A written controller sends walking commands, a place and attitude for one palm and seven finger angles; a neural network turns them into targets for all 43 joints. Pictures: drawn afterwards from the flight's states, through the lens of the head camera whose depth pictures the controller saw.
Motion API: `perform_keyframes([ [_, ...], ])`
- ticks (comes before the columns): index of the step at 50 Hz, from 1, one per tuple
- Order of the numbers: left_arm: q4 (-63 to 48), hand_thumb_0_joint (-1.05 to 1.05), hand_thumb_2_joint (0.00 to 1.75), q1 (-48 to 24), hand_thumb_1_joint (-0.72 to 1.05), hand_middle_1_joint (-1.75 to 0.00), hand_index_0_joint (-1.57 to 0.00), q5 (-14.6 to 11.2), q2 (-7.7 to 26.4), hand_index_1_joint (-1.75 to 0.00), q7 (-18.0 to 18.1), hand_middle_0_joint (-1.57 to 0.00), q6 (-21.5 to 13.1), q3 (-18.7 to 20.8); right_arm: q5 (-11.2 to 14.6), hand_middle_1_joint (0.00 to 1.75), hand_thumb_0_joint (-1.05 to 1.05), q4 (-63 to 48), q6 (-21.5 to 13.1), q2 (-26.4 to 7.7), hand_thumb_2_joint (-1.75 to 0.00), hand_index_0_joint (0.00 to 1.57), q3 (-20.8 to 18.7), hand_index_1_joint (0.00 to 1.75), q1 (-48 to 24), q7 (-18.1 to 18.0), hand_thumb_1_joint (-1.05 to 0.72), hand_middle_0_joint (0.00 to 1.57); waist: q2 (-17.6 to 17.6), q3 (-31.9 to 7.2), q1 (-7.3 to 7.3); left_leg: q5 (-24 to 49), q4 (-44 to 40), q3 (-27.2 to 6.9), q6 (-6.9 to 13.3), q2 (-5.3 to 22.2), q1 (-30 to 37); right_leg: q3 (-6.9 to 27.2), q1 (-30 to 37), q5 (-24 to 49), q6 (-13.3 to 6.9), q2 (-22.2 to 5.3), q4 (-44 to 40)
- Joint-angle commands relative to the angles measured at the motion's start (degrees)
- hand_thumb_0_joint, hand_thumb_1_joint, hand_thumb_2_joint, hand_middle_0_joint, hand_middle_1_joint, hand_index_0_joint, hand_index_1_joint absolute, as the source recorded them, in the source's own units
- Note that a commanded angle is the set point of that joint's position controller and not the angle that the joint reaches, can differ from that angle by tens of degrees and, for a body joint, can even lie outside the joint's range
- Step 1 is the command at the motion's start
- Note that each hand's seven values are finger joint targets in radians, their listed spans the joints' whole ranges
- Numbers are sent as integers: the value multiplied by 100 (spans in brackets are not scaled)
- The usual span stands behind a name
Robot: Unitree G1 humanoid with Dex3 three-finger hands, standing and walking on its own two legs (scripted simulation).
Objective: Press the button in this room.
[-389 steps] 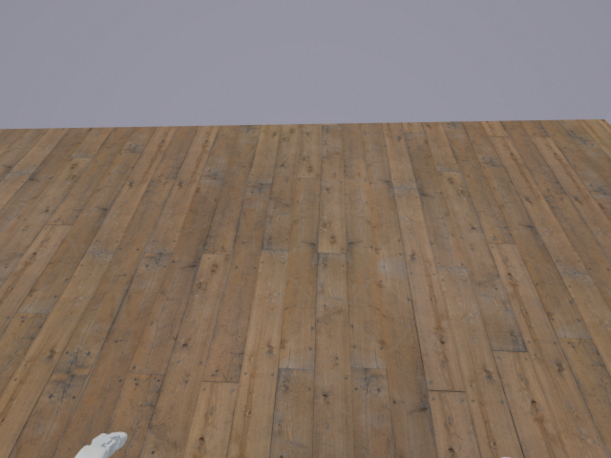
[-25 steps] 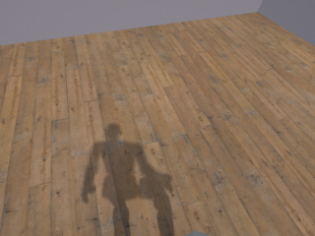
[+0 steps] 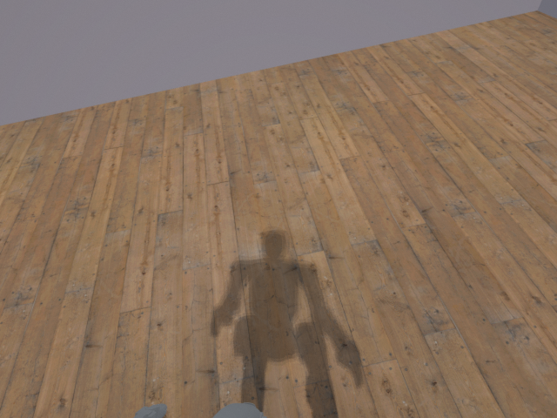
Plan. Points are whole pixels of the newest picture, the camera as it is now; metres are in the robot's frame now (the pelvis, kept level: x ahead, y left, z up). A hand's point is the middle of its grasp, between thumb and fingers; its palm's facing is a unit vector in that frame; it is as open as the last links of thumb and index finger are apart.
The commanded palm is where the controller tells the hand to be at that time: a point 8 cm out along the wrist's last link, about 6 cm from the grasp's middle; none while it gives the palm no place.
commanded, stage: turn or walk to find it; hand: left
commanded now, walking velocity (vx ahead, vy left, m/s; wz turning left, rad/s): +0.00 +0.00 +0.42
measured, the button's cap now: out of the picture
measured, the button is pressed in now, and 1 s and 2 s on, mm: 0 0 0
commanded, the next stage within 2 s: none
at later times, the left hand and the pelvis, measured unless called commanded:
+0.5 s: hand out of the picture -0.08 +0.26 -0.19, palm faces +0.30 -0.92 -0.24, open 7.4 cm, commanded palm none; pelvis -0.04 +0.05 -0.01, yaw +13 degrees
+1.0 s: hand out of the picture -0.03 +0.20 -0.14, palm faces +0.42 -0.86 -0.29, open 7.4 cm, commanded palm none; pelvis -0.06 -0.02 +0.00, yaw +26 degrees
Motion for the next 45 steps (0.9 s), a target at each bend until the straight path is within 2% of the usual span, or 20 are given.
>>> perform_keyframes([
  [1,-423,0,90,-220,90,-30,-20,-12,988,-30,64,-20,-208,230,-3,30,0,-222,-96,-333,-90,20,-88,30,280,31,-90,20,-1097,115,-27,538,1156,9,-203,386,-386,676,-212,284,-213,-1246,-1601],
  [5,-212,0,90,372,90,-30,-20,8,1047,-30,66,-20,-220,256,-6,30,0,-311,-102,-364,-90,20,-59,30,-133,16,-90,20,-1194,27,267,390,738,82,-317,551,-470,732,298,515,-387,-1445,-1500],
  [7,-142,0,90,510,90,-30,-20,39,1109,-30,72,-20,-218,283,3,30,0,-335,-108,-341,-90,20,-31,30,-289,15,-90,20,-1199,23,336,176,332,141,-330,607,-390,734,442,671,-456,-1572,-1455],
  [13,71,0,90,867,90,-30,-20,109,1424,-30,48,-20,-179,378,94,30,0,-468,-236,-197,-90,20,112,30,-719,-11,-90,20,-1519,-403,555,-531,-1566,622,-239,544,345,489,969,2482,-668,-1763,-801],
  [15,130,0,90,846,90,-30,-20,104,1475,-30,40,-20,-159,392,121,30,0,-454,-277,-213,-90,20,131,30,-607,-34,-90,20,-1561,-543,477,-345,-2119,749,-165,474,775,427,853,2768,-611,-1795,-564],
  [17,132,0,90,638,90,-30,-20,54,1451,-30,34,-20,-125,398,114,30,0,-366,-338,-281,-90,20,122,30,-241,-39,-90,20,-1324,-632,210,672,-3344,811,-95,481,1621,45,431,2406,-244,-1646,-49],
  [18,95,0,90,641,90,-30,-20,-4,1309,-30,22,-20,-78,365,101,30,0,-312,-391,-509,-90,20,78,30,-70,-32,-90,20,-646,-729,85,1424,-3923,523,3,723,2396,-249,-200,1717,64,-1382,579],
  [19,-68,0,90,673,90,-30,-20,-49,959,-30,-7,-20,-32,299,48,30,0,-351,-434,-1060,-90,20,-40,30,41,-56,-90,20,990,-694,4,2655,-4231,-1231,502,2063,3008,-571,-1638,-502,511,-634,1700],
  [20,-223,0,90,314,90,-30,-20,1,808,-30,4,-20,29,196,47,30,0,-306,-372,-1406,-90,20,-107,30,211,-92,-90,20,1329,-522,-137,3743,-4292,-1677,1012,2708,2591,-183,-1930,-2018,601,-375,2521],
  [21,-234,0,90,129,90,-30,-20,16,942,-30,-3,-20,72,221,31,30,0,-313,-349,-1300,-90,20,-67,30,104,-110,-90,20,705,-311,-96,3371,-4276,-1291,1147,2704,2138,125,-1757,-1736,536,-485,2945],
  [22,-127,0,90,161,90,-30,-20,44,866,-30,10,-20,116,252,19,30,0,-330,-395,-1088,-90,20,-14,30,-145,-168,-90,20,1148,-254,-17,3214,-4355,-1158,972,2292,1996,330,-1846,-1468,576,-482,3101],
  [25,62,0,90,284,90,-30,-20,15,1007,-30,-67,-20,85,296,39,30,0,-488,-419,-851,-90,20,102,30,-640,-201,-90,20,745,4,202,3346,-4234,-692,867,1734,1947,375,-1888,-701,617,-367,3482],
  [26,104,0,90,383,90,-30,-20,17,1002,-30,-84,-20,62,296,56,30,0,-506,-446,-835,-90,20,101,30,-603,-202,-90,20,510,-161,221,3460,-4203,-640,881,1702,2127,365,-1892,-606,643,-350,3484],
  [29,77,0,90,331,90,-30,-20,13,993,-30,-63,-20,64,276,70,30,0,-492,-467,-852,-90,20,69,30,-441,-194,-90,20,378,-339,171,3557,-4181,-706,940,1657,2366,408,-1884,-479,734,-305,3391],
  [36,-257,0,90,-218,90,-30,-20,-22,848,-30,-22,-20,41,235,4,30,0,-480,-412,-875,-90,20,-18,30,-163,-173,-90,20,431,-336,-18,3298,-4068,-1452,1200,1770,2255,462,-1553,-999,705,-142,2223],
  [40,-277,0,90,-10,90,-30,-20,-61,781,-30,-10,-20,-3,223,-19,30,0,-553,-370,-888,-90,20,-45,30,-316,-152,-90,20,617,-484,102,3199,-3900,-1640,1103,1551,1752,368,-688,-810,589,92,1086],
  [42,-177,0,90,375,90,-30,-20,-69,841,-30,-1,-20,-61,241,13,30,0,-583,-358,-856,-90,20,-57,30,-447,-136,-90,20,460,-636,312,2890,-3590,-1569,898,1323,1346,300,136,7,559,137,-14],
  [43,-136,0,90,587,90,-30,-20,-53,963,-30,19,-20,-107,275,49,30,0,-612,-359,-732,-90,20,-56,30,-471,-118,-90,20,157,-739,428,2255,-3314,-1405,655,1076,887,408,814,514,520,-47,-742],
  [44,-132,0,90,724,90,-30,-20,28,1369,-30,58,-20,-167,357,103,30,0,-661,-363,-412,-90,20,-12,30,-358,-84,-90,20,-974,-845,477,941,-2468,-805,282,524,-70,1399,1620,366,218,-1090,-1253],
  [45,-197,0,90,692,90,-30,-20,67,1772,-30,75,-20,-175,419,84,30,0,-803,-355,-252,-90,20,16,30,-439,-86,-90,20,-2080,-617,538,-940,-1167,-23,-22,-108,-712,2638,1362,871,-459,-2351,-1461],
])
